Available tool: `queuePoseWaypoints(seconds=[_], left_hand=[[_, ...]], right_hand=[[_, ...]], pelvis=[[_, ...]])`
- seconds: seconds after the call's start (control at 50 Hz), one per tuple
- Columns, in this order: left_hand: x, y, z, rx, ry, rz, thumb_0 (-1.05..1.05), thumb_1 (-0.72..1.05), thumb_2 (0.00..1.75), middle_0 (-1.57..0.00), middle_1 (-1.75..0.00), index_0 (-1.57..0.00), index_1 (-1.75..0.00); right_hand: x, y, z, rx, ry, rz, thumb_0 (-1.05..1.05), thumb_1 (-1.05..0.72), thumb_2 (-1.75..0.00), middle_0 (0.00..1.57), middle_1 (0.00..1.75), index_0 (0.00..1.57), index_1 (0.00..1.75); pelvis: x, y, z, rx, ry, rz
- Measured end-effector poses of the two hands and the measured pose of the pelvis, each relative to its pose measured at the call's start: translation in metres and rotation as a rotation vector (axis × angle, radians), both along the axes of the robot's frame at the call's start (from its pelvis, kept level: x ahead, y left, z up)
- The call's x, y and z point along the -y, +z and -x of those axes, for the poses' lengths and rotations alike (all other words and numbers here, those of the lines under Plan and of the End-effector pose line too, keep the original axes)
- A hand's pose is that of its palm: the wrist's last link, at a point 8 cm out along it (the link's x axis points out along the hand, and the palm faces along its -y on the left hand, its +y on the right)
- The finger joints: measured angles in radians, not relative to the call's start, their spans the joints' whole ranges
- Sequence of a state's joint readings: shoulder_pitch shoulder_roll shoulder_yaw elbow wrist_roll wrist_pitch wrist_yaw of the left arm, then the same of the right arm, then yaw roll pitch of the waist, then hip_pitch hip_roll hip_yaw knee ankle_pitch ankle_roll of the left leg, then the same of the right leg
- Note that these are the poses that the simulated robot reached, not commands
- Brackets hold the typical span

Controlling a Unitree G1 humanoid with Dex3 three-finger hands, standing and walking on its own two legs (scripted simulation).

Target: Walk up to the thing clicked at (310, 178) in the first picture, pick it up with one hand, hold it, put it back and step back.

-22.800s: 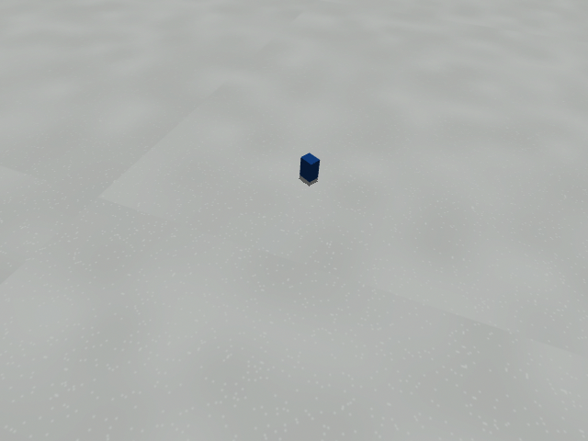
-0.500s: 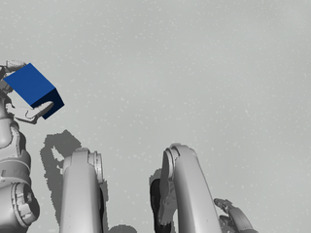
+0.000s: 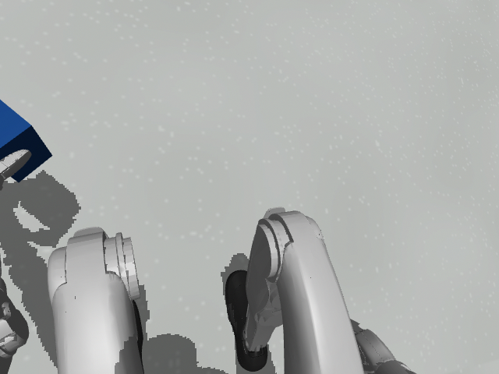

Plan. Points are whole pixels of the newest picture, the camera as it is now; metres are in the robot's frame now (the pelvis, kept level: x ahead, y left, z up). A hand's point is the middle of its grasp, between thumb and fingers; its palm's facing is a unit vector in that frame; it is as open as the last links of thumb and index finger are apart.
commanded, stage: crouch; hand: left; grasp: from the side
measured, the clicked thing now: (0, 137) +0.46 +0.30 -0.11
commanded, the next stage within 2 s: lower in 0.28 s
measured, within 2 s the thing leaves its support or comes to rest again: rests again in 1.62 s
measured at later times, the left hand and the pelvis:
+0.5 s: hand out of the picture +0.46 +0.31 -0.14, palm faces +0.42 -0.91 -0.04, open 11.4 cm; pelvis +0.00 +0.01 -0.02, yaw -3 degrees
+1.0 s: hand (12, 150) +0.47 +0.31 -0.19, palm faces +0.41 -0.91 -0.06, open 11.3 cm; pelvis +0.00 +0.01 -0.03, yaw -6 degrees
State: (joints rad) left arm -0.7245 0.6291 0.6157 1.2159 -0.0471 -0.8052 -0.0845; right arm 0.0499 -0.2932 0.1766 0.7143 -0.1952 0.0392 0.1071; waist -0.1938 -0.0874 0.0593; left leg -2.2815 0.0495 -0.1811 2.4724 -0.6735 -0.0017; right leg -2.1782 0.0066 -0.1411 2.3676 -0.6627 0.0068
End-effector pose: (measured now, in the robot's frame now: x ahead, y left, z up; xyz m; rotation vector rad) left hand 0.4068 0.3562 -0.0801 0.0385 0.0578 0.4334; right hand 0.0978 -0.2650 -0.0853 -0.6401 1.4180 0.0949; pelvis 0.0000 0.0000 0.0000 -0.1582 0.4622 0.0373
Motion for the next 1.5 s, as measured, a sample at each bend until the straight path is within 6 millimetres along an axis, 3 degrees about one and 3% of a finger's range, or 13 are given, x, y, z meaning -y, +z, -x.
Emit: queuePoseWaypoints(seconds=[0.48, 0.78, 0.96, 1.5], left_hand=[[0.001, -0.050, -0.009, -0.013, -0.006, 0.013, -0.02, -0.58, 1.05, -0.64, -1.02, -0.67, -1.04], [0.005, -0.097, -0.009, -0.047, 0.017, 0.035, -0.02, -0.56, 1.03, -0.63, -1.02, -0.66, -1.04], [0.002, -0.107, -0.018, -0.047, 0.005, 0.017, -0.02, -0.54, 1.01, -0.63, -1.01, -0.66, -1.03], [0.009, -0.131, -0.021, -0.064, 0.008, 0.025, -0.01, -0.52, 1.00, -0.62, -1.00, -0.65, -1.02]], right_hand=[[0.000, 0.001, -0.006, -0.032, 0.107, 0.064, 0.00, -0.91, -0.91, 0.20, 0.30, 0.21, 0.30], [-0.004, 0.010, -0.004, -0.081, 0.216, 0.121, 0.00, -0.91, -0.90, 0.20, 0.30, 0.21, 0.29], [-0.006, 0.017, -0.005, -0.099, 0.267, 0.162, 0.00, -0.91, -0.90, 0.20, 0.30, 0.21, 0.29], [-0.018, 0.029, -0.018, -0.092, 0.390, 0.216, 0.00, -0.89, -0.90, 0.21, 0.30, 0.21, 0.30]], pelvis=[[-0.006, -0.020, 0.000, 0.071, -0.026, 0.048], [-0.009, -0.028, 0.003, 0.135, -0.049, 0.083], [-0.013, -0.030, 0.004, 0.163, -0.060, 0.109], [-0.018, -0.032, 0.008, 0.218, -0.086, 0.155]])
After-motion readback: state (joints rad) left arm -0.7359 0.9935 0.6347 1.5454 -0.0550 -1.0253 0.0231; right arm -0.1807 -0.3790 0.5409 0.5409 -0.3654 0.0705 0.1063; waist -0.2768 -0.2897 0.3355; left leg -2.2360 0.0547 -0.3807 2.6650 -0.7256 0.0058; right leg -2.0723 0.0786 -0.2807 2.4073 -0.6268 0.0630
